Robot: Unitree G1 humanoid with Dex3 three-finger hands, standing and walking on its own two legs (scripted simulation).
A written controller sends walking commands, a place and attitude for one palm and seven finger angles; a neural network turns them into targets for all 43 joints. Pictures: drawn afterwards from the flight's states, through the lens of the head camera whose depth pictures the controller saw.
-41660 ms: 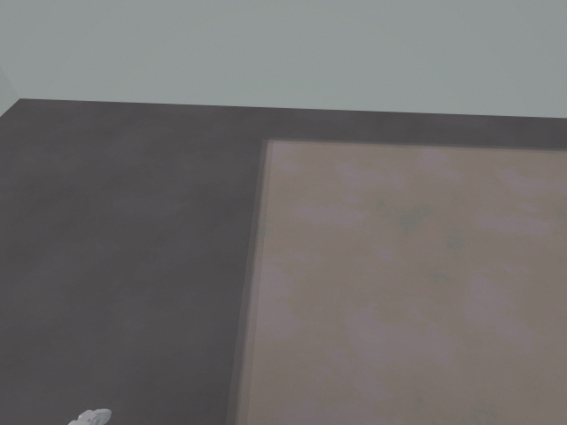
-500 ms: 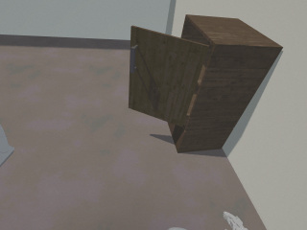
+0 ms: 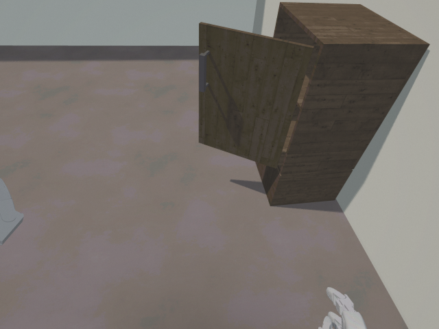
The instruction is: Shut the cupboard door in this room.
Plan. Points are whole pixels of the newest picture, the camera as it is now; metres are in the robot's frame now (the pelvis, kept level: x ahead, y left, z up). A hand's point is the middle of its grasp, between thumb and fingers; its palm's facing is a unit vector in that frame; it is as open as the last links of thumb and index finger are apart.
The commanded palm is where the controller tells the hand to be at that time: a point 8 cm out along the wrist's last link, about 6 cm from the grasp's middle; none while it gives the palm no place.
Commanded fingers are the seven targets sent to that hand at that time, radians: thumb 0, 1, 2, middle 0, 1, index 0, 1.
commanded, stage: stop stepping back and stand still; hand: left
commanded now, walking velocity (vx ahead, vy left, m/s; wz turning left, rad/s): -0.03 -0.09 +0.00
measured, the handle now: (204, 71) +1.06 +0.09 -0.03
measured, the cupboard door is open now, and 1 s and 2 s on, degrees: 58 58 58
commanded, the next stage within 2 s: let the arm hang, fingers relaxed in 0.52 s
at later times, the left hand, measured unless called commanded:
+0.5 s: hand (54, 193) +0.25 +0.25 +0.18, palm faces +0.36 -0.79 -0.49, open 7.4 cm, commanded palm +0.19 +0.29 +0.19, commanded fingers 0.00 0.90 0.90 -0.20 -0.30 -0.20 -0.30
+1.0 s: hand out of the picture +0.02 +0.20 -0.16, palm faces +0.02 -0.98 -0.18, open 6.9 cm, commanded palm none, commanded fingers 0.00 0.90 0.90 -0.20 -0.30 -0.20 -0.30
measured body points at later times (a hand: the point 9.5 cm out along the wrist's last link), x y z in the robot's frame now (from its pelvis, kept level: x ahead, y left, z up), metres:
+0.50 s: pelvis +0.04 +0.00 +0.01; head +0.05 +0.00 +0.46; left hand +0.23 +0.29 +0.20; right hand +0.20 -0.25 -0.06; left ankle +0.05 +0.12 -0.72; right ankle +0.00 -0.10 -0.72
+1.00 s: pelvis +0.01 +0.02 +0.02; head +0.03 +0.04 +0.47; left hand +0.02 +0.25 -0.15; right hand +0.04 -0.22 -0.13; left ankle +0.05 +0.12 -0.72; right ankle +0.00 -0.10 -0.72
